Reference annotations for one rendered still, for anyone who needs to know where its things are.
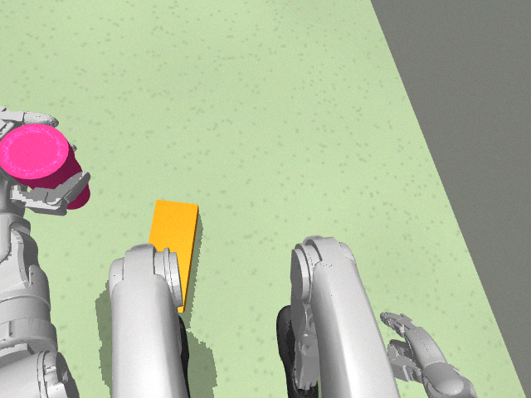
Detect left robot arm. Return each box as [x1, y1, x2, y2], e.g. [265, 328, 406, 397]
[0, 212, 80, 398]

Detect right robot foot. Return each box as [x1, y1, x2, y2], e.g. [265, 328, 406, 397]
[276, 305, 319, 398]

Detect right robot hand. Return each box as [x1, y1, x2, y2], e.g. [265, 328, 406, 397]
[380, 312, 448, 384]

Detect right robot arm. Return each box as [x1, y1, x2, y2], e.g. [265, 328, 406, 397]
[421, 362, 478, 398]

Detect left robot hand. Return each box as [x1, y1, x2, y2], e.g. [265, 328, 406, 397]
[0, 106, 90, 218]

